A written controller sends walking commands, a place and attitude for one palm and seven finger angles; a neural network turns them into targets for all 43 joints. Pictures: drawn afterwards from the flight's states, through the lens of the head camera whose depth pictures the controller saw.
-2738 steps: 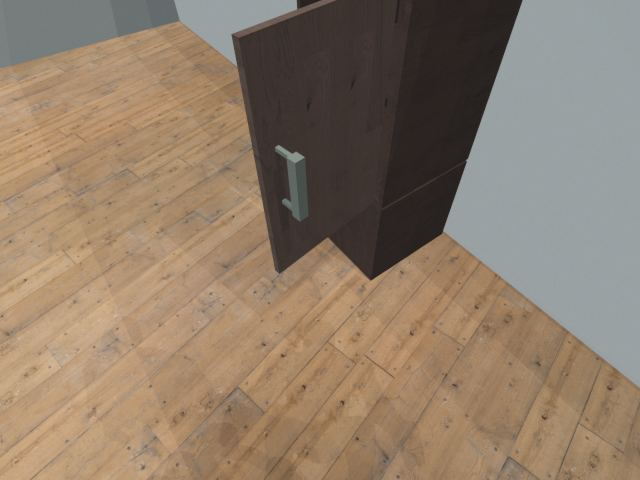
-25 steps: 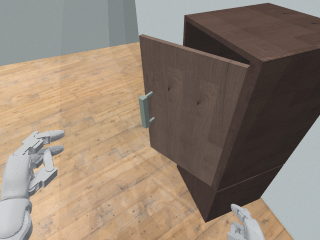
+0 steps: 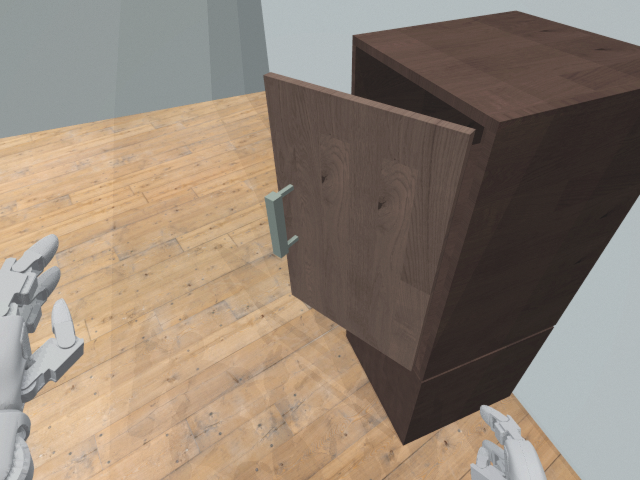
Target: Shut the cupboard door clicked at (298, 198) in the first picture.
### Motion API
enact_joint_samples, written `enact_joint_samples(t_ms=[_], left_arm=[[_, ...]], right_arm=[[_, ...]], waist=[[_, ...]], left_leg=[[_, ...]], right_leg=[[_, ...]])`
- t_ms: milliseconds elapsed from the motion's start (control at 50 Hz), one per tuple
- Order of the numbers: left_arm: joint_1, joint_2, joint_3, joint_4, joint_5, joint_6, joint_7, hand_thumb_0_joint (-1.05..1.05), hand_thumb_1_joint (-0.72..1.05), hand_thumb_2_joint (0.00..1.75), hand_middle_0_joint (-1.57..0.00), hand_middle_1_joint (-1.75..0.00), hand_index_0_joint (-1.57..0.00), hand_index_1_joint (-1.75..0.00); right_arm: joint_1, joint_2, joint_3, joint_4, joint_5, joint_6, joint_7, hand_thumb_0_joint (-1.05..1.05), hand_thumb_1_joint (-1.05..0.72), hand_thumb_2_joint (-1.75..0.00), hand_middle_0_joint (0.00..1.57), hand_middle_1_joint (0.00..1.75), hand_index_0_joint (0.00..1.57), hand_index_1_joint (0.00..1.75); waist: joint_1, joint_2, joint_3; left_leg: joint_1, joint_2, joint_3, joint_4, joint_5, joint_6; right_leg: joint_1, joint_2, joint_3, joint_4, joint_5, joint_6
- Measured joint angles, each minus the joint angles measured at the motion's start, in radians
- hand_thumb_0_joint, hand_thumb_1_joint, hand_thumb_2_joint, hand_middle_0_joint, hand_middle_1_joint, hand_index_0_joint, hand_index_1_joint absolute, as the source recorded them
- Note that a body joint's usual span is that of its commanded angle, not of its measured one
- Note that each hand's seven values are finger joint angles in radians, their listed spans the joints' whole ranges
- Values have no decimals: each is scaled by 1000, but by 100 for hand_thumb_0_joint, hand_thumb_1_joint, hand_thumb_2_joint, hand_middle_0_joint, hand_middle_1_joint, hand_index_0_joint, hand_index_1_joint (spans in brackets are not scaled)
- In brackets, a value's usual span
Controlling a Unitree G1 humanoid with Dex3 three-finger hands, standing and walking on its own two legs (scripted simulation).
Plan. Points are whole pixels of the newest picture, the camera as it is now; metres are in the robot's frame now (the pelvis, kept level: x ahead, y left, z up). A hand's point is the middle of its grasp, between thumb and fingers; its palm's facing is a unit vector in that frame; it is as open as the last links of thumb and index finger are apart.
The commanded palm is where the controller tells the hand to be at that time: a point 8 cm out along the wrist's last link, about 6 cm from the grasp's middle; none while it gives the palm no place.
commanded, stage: step back with the hand held close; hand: left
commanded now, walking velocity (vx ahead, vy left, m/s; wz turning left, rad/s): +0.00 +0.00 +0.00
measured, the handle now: (284, 221) +0.63 +0.15 -0.05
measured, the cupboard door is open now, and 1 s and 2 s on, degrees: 29 29 29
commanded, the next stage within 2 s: stop stepping back and stand still in 1.50 s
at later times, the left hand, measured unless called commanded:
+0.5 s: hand (69, 345) +0.19 +0.27 +0.15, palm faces +0.37 -0.79 -0.48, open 7.4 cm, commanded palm +0.13 +0.31 +0.17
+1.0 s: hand out of the picture +0.11 +0.29 +0.16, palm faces +0.48 -0.76 -0.44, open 7.4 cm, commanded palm +0.04 +0.33 +0.17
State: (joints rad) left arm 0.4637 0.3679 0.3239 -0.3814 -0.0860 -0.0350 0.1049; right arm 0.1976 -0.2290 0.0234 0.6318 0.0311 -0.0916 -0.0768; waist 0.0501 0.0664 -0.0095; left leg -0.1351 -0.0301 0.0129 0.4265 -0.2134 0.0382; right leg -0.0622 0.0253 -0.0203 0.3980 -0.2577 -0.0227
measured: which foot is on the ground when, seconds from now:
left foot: down 0.00-1.00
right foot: down 0.00-1.00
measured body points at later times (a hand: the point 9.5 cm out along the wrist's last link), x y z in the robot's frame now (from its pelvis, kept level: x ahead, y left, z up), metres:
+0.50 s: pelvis -0.01 +0.01 -0.01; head -0.01 +0.00 +0.44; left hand +0.17 +0.31 +0.18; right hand +0.17 -0.24 -0.09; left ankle +0.02 +0.09 -0.74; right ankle -0.02 -0.10 -0.74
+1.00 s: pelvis -0.09 +0.02 -0.03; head -0.09 +0.04 +0.42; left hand +0.07 +0.33 +0.18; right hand +0.08 -0.22 -0.10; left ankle +0.01 +0.10 -0.74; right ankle -0.02 -0.10 -0.74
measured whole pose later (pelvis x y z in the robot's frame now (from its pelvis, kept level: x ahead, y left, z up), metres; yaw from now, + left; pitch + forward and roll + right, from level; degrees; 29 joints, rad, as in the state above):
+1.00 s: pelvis -0.09 +0.02 -0.03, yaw +2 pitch -1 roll -2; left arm 0.49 0.41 0.44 -0.48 -0.02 -0.23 0.14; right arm 0.24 -0.22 0.00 0.58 0.00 -0.04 -0.08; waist -0.01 0.01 -0.01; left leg -0.49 -0.01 0.03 0.71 -0.28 0.08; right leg -0.39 0.04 -0.01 0.66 -0.25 0.00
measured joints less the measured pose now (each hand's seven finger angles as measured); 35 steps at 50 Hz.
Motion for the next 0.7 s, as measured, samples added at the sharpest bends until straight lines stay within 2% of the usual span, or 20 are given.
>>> enact_joint_samples(t_ms=[120,260,460,580,700], left_arm=[[6,0,13,8,-5,-6,-7,1,89,89,-21,-30,-21,-31],[48,5,32,18,1,-87,-1,1,89,89,-21,-30,-21,-31],[75,59,50,-24,-4,-90,9,1,89,89,-21,-30,-21,-31],[94,77,62,-56,-1,-99,20,1,89,89,-21,-30,-21,-31],[91,76,82,-79,19,-128,26,1,89,89,-21,-30,-21,-31]], right_arm=[[0,1,0,-8,-1,12,3,2,-90,-90,20,30,20,30],[-8,-19,-23,-15,-9,68,-1,1,-90,-90,20,30,20,30],[-21,-19,-43,-50,-1,135,-18,2,-90,-90,20,30,20,30],[-19,-9,-34,-71,-2,137,-20,1,-90,-90,20,30,20,30],[-4,-5,-23,-83,-9,109,-24,1,-90,-90,20,30,20,30]], waist=[[-1,9,-5],[-25,23,-40],[-45,-7,-32],[-55,-30,-36],[-51,-47,-28]], left_leg=[[-15,7,-5,4,-1,-5],[-106,11,-15,57,-22,-2],[-154,-6,9,73,-13,14],[-194,-2,14,96,-2,24],[-237,-1,11,131,11,35]], right_leg=[[-9,8,-5,-5,2,-5],[-84,12,-15,16,-5,-2],[-157,-8,4,78,-15,17],[-192,-6,7,90,5,25],[-230,-6,2,116,22,32]])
